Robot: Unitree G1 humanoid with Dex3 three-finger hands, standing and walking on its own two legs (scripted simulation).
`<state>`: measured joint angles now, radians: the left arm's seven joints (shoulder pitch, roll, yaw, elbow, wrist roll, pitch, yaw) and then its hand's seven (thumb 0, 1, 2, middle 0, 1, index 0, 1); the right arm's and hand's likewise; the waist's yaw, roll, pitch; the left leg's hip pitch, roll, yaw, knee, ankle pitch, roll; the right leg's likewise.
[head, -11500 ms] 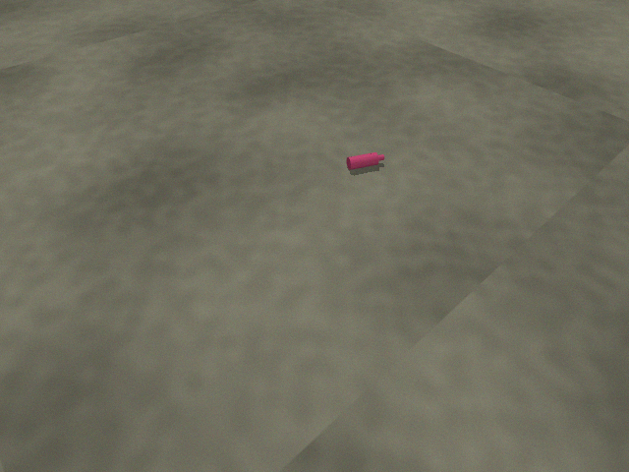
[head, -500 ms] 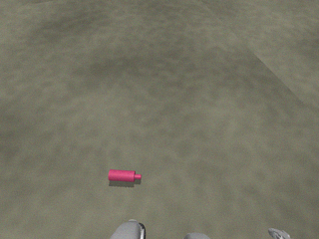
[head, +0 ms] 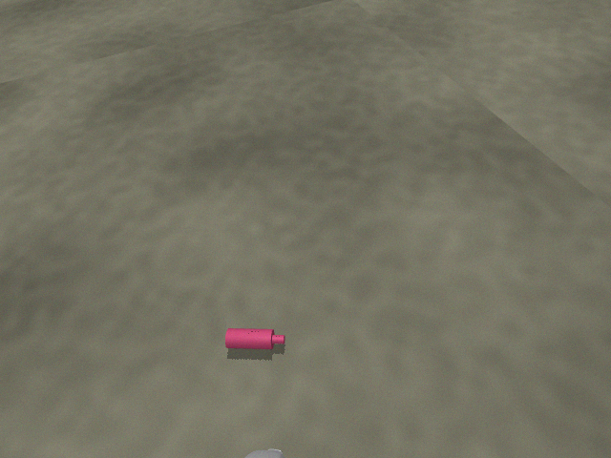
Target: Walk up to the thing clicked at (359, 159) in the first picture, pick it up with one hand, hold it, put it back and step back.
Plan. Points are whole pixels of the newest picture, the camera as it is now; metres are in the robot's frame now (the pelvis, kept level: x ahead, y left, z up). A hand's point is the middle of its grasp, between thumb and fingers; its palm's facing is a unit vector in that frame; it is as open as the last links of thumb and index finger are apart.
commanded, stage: walk up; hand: left
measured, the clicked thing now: (256, 338) +0.58 +0.25 -0.73
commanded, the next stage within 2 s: none
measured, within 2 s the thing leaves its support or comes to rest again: neither
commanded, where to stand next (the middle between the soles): +0.16 +0.03 m, yaw -2 degrees
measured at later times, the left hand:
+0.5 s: hand out of the picture +0.09 +0.27 -0.14, palm faces +0.01 -0.91 -0.41, open 7.3 cm
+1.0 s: hand out of the picture +0.10 +0.29 -0.15, palm faces +0.03 -0.94 -0.35, open 7.4 cm
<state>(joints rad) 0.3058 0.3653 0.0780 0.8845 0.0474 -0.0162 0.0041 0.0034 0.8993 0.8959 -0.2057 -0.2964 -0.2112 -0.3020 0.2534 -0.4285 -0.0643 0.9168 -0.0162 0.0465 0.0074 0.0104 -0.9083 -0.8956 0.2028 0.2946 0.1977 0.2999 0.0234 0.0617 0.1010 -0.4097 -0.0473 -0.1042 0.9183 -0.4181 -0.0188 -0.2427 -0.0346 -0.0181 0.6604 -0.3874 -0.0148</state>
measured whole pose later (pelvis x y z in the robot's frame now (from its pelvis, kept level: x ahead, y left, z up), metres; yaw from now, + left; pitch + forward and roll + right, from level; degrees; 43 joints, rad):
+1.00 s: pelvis +0.02 +0.02 +0.00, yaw +2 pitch -3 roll +0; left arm 0.11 0.38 0.02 1.06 -0.01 0.00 -0.01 0.00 0.90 0.90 -0.20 -0.30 -0.21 -0.30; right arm 0.17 -0.35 -0.01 1.06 -0.01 0.00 0.00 0.01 -0.91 -0.90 0.21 0.30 0.20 0.30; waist 0.00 -0.02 0.09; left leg -0.17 0.01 0.00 0.58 -0.35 -0.01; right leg -0.32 -0.03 0.03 0.55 -0.18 0.03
